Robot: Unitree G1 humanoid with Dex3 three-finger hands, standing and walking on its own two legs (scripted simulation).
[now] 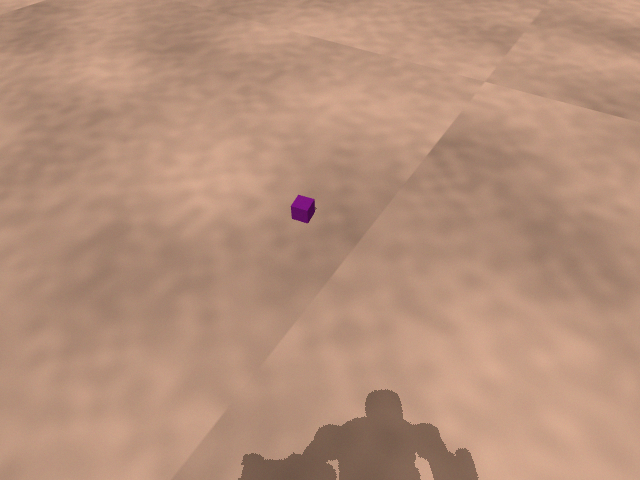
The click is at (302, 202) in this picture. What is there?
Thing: cube
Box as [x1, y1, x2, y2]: [291, 195, 314, 222]
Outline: 298,195 291,205 292,218 308,222 314,212 314,199
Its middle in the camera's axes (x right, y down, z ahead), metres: -0.06 -0.14 +1.74
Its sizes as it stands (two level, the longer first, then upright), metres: 0.078 0.078 0.078
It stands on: the floor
